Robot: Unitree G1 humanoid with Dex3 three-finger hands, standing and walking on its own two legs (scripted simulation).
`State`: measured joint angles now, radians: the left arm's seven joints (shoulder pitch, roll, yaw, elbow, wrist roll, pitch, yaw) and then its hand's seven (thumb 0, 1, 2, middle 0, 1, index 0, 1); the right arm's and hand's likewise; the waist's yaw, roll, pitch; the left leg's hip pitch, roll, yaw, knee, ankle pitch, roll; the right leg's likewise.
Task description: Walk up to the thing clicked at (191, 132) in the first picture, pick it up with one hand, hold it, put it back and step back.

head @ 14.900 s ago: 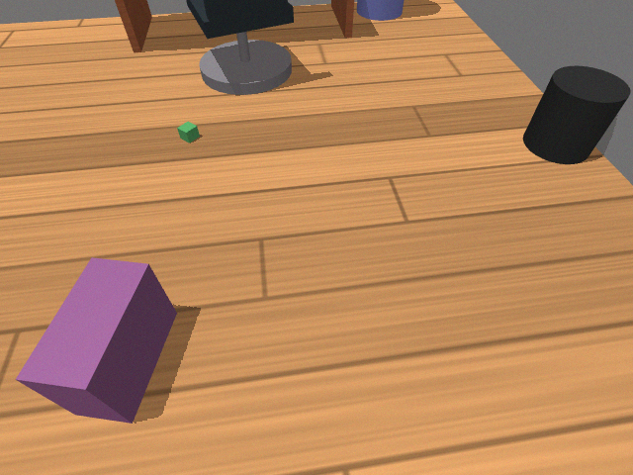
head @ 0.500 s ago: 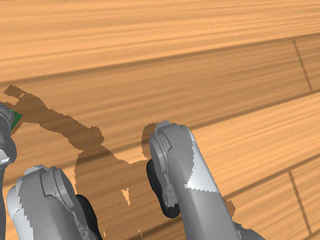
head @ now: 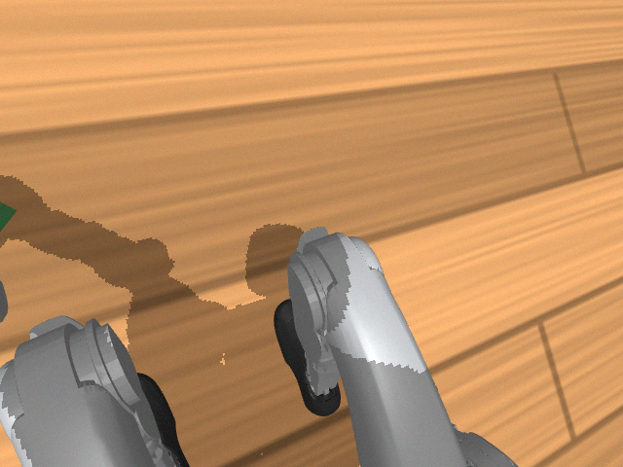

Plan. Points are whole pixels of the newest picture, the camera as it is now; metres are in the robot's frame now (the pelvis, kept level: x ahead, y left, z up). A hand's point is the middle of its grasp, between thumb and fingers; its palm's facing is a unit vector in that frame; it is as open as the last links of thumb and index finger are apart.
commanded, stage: rest palm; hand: left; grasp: from above
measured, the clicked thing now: out of the picture +0.47 +0.31 -0.29
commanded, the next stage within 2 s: close in 0.98 s
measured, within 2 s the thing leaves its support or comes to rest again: neither
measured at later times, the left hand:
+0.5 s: hand out of the picture +0.46 +0.29 -0.25, palm faces -0.29 -0.35 -0.89, open 14.0 cm
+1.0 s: hand out of the picture +0.45 +0.30 -0.27, palm faces -0.29 -0.35 -0.89, open 13.8 cm
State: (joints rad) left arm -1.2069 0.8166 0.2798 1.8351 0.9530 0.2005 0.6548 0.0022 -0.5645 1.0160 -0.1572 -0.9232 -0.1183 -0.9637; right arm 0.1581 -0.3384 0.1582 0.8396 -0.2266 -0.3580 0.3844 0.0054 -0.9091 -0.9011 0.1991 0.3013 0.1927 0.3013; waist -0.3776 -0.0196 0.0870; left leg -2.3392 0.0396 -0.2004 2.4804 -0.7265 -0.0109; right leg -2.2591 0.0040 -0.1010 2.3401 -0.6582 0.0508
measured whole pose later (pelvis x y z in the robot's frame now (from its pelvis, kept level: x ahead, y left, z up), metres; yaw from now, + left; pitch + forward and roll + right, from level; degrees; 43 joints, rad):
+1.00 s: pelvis -0.01 +0.01 +0.00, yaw -4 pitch +27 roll -16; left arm -1.26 1.02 0.24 1.88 0.89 0.17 0.74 0.00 -0.50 0.95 -0.18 -0.94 -0.16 -0.96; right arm 0.13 -0.38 0.32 0.73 -0.25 -0.42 0.41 0.01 -0.93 -0.91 0.20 0.30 0.19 0.30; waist -0.45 -0.16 0.27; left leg -2.31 0.03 -0.28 2.52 -0.72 0.00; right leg -2.18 0.02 -0.17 2.30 -0.63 0.08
